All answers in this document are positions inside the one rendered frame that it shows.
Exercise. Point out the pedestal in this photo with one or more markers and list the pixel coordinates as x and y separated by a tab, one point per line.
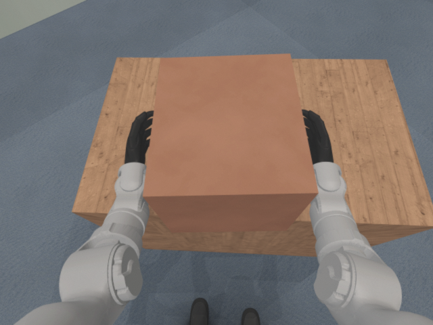
385	188

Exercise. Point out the robot foot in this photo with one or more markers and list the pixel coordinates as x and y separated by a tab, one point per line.
250	317
199	312

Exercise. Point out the robot left upper arm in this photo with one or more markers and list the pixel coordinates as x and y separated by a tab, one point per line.
96	285

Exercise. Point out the left robot foot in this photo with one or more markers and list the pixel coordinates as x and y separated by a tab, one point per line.
199	312

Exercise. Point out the robot right hand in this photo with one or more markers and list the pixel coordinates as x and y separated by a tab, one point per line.
318	138

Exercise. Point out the right robot foot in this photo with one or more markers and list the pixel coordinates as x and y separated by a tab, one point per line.
250	317

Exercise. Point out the robot left hand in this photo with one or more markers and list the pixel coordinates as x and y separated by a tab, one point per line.
137	142

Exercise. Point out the robot right upper arm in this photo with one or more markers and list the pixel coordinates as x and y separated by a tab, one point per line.
359	291

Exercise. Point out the robot right forearm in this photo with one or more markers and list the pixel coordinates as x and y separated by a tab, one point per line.
333	224

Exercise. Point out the robot left forearm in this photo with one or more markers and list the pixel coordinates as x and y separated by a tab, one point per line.
127	219

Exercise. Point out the carton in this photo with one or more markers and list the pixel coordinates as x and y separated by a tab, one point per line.
228	147

